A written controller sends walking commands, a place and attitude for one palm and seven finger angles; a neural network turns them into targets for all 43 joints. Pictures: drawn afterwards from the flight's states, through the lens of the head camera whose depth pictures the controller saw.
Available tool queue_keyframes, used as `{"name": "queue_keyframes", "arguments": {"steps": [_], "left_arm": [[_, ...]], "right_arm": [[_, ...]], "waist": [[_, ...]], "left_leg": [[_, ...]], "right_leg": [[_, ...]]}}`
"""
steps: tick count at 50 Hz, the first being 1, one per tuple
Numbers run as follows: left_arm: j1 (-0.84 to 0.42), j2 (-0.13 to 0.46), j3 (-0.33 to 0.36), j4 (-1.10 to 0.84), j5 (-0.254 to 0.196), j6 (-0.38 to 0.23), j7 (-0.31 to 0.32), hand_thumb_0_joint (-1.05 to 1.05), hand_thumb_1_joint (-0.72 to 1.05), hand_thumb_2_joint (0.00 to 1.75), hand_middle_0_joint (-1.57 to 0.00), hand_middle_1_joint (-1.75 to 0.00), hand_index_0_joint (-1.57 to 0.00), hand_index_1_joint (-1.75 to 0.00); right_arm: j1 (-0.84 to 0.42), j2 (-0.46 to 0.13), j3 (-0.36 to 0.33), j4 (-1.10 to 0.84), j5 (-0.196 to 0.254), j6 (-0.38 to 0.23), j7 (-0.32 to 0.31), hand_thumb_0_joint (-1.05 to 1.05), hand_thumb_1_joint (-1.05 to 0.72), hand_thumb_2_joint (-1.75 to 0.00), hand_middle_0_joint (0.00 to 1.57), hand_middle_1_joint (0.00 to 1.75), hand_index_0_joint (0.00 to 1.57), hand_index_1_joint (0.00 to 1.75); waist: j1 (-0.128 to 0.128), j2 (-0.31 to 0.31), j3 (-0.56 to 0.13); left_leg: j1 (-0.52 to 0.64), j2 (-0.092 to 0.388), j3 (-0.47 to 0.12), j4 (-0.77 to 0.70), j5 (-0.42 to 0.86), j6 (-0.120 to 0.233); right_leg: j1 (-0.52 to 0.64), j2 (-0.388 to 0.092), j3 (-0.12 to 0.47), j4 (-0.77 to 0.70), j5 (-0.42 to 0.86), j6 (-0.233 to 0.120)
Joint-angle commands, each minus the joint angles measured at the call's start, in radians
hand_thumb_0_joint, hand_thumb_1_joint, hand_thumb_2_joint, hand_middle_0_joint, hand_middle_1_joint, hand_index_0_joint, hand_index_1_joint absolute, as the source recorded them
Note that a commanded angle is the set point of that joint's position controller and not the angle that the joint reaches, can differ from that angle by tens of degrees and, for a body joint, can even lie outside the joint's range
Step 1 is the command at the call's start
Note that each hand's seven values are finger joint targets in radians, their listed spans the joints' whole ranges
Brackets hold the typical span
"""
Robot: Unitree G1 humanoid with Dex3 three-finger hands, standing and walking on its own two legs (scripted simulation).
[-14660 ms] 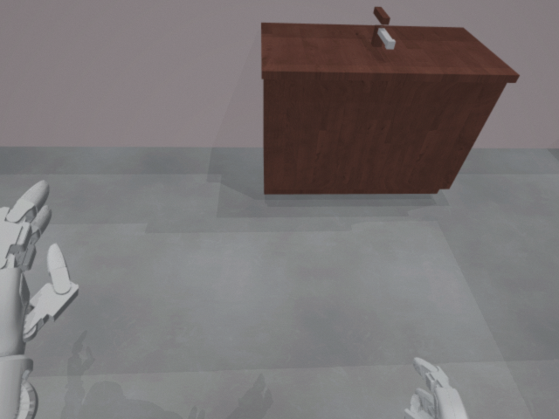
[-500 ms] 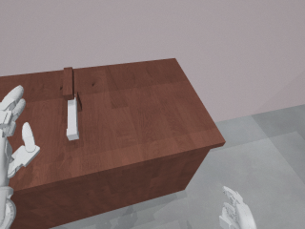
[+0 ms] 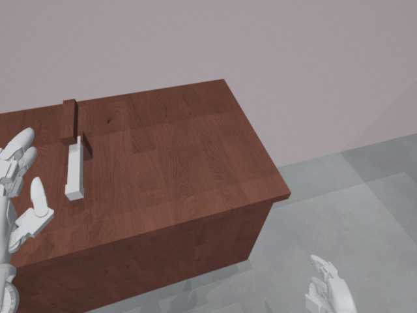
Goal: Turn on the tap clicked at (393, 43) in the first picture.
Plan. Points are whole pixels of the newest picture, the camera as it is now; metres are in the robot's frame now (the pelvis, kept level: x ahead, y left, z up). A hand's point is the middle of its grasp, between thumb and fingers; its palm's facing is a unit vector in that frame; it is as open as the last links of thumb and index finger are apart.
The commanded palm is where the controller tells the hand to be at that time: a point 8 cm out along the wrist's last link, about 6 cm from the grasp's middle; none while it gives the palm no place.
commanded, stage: come to a stop and stand still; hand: left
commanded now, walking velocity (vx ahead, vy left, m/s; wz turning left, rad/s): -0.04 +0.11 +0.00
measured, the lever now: (74, 191) +0.34 +0.32 +0.00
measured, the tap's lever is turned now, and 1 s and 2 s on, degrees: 0 0 0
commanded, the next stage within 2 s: look again from close up in 0.94 s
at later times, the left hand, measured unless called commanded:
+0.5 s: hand (24, 216) +0.21 +0.28 +0.15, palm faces +0.26 -0.87 -0.43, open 7.5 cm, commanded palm +0.15 +0.32 +0.17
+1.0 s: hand out of the picture +0.21 +0.31 +0.15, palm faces +0.36 -0.85 -0.37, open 7.5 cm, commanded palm +0.14 +0.34 +0.17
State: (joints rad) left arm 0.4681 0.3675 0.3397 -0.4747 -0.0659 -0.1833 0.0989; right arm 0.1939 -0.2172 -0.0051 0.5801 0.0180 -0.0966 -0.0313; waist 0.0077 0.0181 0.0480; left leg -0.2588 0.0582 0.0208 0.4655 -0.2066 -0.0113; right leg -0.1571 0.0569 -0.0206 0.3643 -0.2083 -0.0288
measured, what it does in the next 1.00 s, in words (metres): shifts its weight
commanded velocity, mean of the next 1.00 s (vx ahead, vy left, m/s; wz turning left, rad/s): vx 0.00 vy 0.01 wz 0.00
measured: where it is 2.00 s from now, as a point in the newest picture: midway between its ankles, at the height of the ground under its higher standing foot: outside the picture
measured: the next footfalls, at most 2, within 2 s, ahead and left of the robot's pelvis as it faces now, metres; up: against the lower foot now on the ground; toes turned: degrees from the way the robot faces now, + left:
none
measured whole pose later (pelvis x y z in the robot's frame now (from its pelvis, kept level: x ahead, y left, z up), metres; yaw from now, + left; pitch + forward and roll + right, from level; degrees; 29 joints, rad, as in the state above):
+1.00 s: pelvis -0.02 +0.06 +0.00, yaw +0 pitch -1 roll -2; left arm 0.37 0.37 0.35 -0.42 -0.02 -0.24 0.09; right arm 0.19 -0.17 0.03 0.57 0.01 -0.14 -0.01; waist 0.02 -0.03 0.07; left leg -0.25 -0.03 0.09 0.45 -0.18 0.08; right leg -0.18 -0.04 0.02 0.40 -0.20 0.02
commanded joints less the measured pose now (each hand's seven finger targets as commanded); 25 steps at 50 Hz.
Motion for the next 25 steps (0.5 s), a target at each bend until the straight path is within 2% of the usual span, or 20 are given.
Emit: {"name": "queue_keyframes", "arguments": {"steps": [1,2,3,6,7,8,10,11,12,13,14,15,16,17,18,21,22,23,25], "left_arm": [[-0.058,0.178,0.131,-0.182,-0.003,-0.047,0.030,0.00,0.90,0.90,-0.20,-0.30,-0.20,-0.30],[-0.062,0.202,0.149,-0.195,-0.002,-0.045,0.034,0.00,0.90,0.90,-0.20,-0.30,-0.20,-0.30],[-0.057,0.170,0.125,-0.177,-0.003,-0.047,0.033,0.00,0.90,0.90,-0.20,-0.30,-0.20,-0.30],[-0.057,0.178,0.129,-0.194,-0.002,-0.043,0.036,0.00,0.90,0.90,-0.20,-0.30,-0.20,-0.30],[-0.052,0.193,0.141,-0.207,-0.002,-0.043,0.037,0.00,0.90,0.90,-0.20,-0.30,-0.20,-0.30],[-0.048,0.162,0.114,-0.196,-0.002,-0.044,0.036,0.00,0.90,0.90,-0.20,-0.30,-0.20,-0.30],[-0.059,0.168,0.115,-0.222,-0.001,-0.047,0.037,0.00,0.90,0.90,-0.20,-0.30,-0.20,-0.30],[-1.018,0.943,0.699,-0.412,0.134,-0.142,0.033,0.00,0.90,0.90,-0.20,-0.30,-0.20,-0.30],[-0.780,0.598,0.450,-0.044,0.066,-0.112,0.016,0.00,0.90,0.90,-0.20,-0.30,-0.20,-0.30],[-0.505,0.324,0.261,0.043,0.050,-0.111,-0.008,0.00,0.90,0.90,-0.20,-0.30,-0.20,-0.30],[-0.357,0.235,0.181,0.036,0.037,-0.108,-0.022,0.00,0.90,0.90,-0.20,-0.30,-0.20,-0.30],[-0.211,0.171,0.132,0.010,0.023,-0.104,-0.029,0.00,0.90,0.90,-0.20,-0.30,-0.20,-0.30],[-0.120,0.134,0.089,-0.057,0.019,-0.102,-0.034,0.00,0.90,0.90,-0.20,-0.30,-0.20,-0.30],[-0.034,0.084,0.052,-0.063,0.010,-0.097,-0.037,0.00,0.90,0.90,-0.20,-0.30,-0.20,-0.30],[-0.031,0.100,0.046,-0.136,0.014,-0.093,-0.037,0.00,0.90,0.90,-0.20,-0.30,-0.20,-0.30],[-0.059,0.209,0.154,-0.155,0.021,-0.090,-0.017,0.00,0.90,0.90,-0.20,-0.30,-0.20,-0.30],[-0.072,0.281,0.233,-0.170,0.026,-0.093,-0.003,0.00,0.90,0.90,-0.20,-0.30,-0.20,-0.30],[-0.089,0.235,0.209,-0.157,0.019,-0.104,-0.008,0.00,0.90,0.90,-0.20,-0.30,-0.20,-0.30],[-0.156,0.254,0.226,-0.195,0.019,-0.122,-0.005,0.00,0.90,0.90,-0.20,-0.30,-0.20,-0.30]], "right_arm": [[-0.102,-0.107,-0.037,-0.166,0.001,-0.050,-0.016,0.00,-0.90,-0.90,0.20,0.30,0.20,0.30],[-0.116,-0.108,-0.037,-0.158,0.004,-0.047,-0.019,0.00,-0.90,-0.90,0.20,0.30,0.20,0.30],[-0.101,-0.112,-0.036,-0.156,-0.003,-0.042,-0.018,0.00,-0.90,-0.90,0.20,0.30,0.20,0.30],[-0.103,-0.114,-0.044,-0.168,0.003,-0.038,-0.019,0.00,-0.90,-0.90,0.20,0.30,0.20,0.30],[-0.114,-0.111,-0.042,-0.160,0.006,-0.039,-0.021,0.00,-0.90,-0.90,0.20,0.30,0.20,0.30],[-0.099,-0.113,-0.040,-0.161,0.000,-0.036,-0.020,0.00,-0.90,-0.90,0.20,0.30,0.20,0.30],[-0.099,-0.114,-0.041,-0.165,0.001,-0.037,-0.021,0.00,-0.90,-0.90,0.20,0.30,0.20,0.30],[0.018,-0.122,-0.067,-0.145,-0.043,-0.080,-0.022,0.00,-0.90,-0.90,0.20,0.30,0.20,0.30],[-0.050,-0.083,-0.047,-0.047,0.008,-0.060,-0.015,0.00,-0.90,-0.90,0.20,0.30,0.20,0.30],[-0.039,-0.108,-0.067,-0.095,-0.009,-0.074,0.008,0.00,-0.90,-0.90,0.20,0.30,0.20,0.30],[-0.041,-0.120,-0.072,-0.127,0.007,-0.081,0.021,0.00,-0.90,-0.90,0.20,0.30,0.20,0.30],[-0.026,-0.122,-0.074,-0.134,0.013,-0.079,0.038,0.00,-0.90,-0.90,0.20,0.30,0.20,0.30],[-0.028,-0.124,-0.070,-0.149,0.015,-0.075,0.055,0.00,-0.90,-0.90,0.20,0.30,0.20,0.30],[-0.048,-0.110,-0.066,-0.150,0.024,-0.077,0.069,0.00,-0.90,-0.90,0.20,0.30,0.20,0.30],[-0.046,-0.116,-0.061,-0.169,0.020,-0.075,0.073,0.00,-0.90,-0.90,0.20,0.30,0.20,0.30],[-0.073,-0.118,-0.044,-0.186,0.009,-0.077,0.048,0.00,-0.90,-0.90,0.20,0.30,0.20,0.30],[-0.087,-0.119,-0.038,-0.182,0.010,-0.073,0.038,0.00,-0.90,-0.90,0.20,0.30,0.20,0.30],[-0.081,-0.109,-0.032,-0.190,0.005,-0.070,0.028,0.00,-0.90,-0.90,0.20,0.30,0.20,0.30],[-0.080,-0.104,-0.027,-0.195,0.004,-0.078,0.013,0.00,-0.90,-0.90,0.20,0.30,0.20,0.30]], "waist": [[0.014,-0.035,-0.140],[0.016,-0.025,-0.141],[0.012,-0.043,-0.158],[0.014,-0.060,-0.169],[0.015,-0.036,-0.173],[0.011,-0.046,-0.184],[0.011,-0.026,-0.185],[0.051,-0.190,-0.023],[0.019,0.076,-0.084],[0.029,0.115,-0.194],[0.041,0.100,-0.238],[0.046,0.067,-0.254],[0.049,0.036,-0.268],[0.051,0.045,-0.276],[0.047,0.030,-0.251],[0.037,-0.055,-0.144],[0.037,-0.031,-0.131],[0.029,-0.026,-0.120],[0.022,0.055,-0.109]], "left_leg": [[0.099,-0.019,-0.021,0.008,0.115,0.031],[0.106,-0.015,-0.016,0.013,0.135,0.033],[0.101,-0.018,-0.018,0.019,0.145,0.033],[0.103,-0.018,-0.020,0.023,0.160,0.034],[0.122,-0.009,-0.020,0.013,0.185,0.037],[0.130,-0.006,-0.029,0.004,0.196,0.038],[0.138,0.003,-0.041,-0.020,0.203,0.040],[-0.023,-0.011,0.035,0.140,0.136,0.031],[0.036,-0.005,0.002,0.029,0.128,0.023],[0.155,-0.003,-0.003,0.025,0.187,0.021],[0.196,-0.002,0.028,0.035,0.243,0.040],[0.200,-0.001,0.019,0.026,0.279,0.049],[0.193,0.008,0.003,0.012,0.304,0.053],[0.220,0.030,-0.008,-0.006,0.330,0.062],[0.193,0.049,-0.027,-0.022,0.330,0.060],[0.062,0.048,-0.051,-0.092,0.069,0.042],[0.060,0.051,-0.054,-0.117,0.030,0.042],[0.022,0.057,-0.072,-0.136,-0.030,0.049],[-0.005,0.064,-0.081,-0.160,-0.121,0.056]], "right_leg": [[-0.030,-0.148,0.133,-0.085,0.252,0.017],[-0.029,-0.153,0.128,-0.077,0.294,0.017],[-0.011,-0.157,0.118,-0.066,0.291,0.017],[-0.002,-0.166,0.126,-0.045,0.326,0.019],[-0.011,-0.162,0.112,-0.035,0.332,0.018],[-0.007,-0.151,0.096,-0.028,0.293,0.018],[-0.008,-0.135,0.084,-0.025,0.254,0.021],[-0.145,-0.167,0.182,-0.158,0.407,0.097],[-0.100,-0.255,0.120,-0.015,0.382,-0.057],[-0.040,-0.178,0.160,0.060,0.375,-0.046],[-0.030,-0.156,0.140,0.064,0.398,0.004],[-0.005,-0.145,0.130,0.069,0.391,0.030],[0.010,-0.138,0.113,0.076,0.355,0.037],[-0.008,-0.121,0.081,0.102,0.304,0.032],[-0.015,-0.112,0.056,0.100,0.248,0.027],[-0.027,-0.103,0.043,0.052,0.076,0.019],[-0.039,-0.094,0.030,0.060,0.044,0.019],[-0.024,-0.096,0.015,0.061,0.012,0.019],[-0.008,-0.092,0.024,0.067,-0.012,0.016]]}}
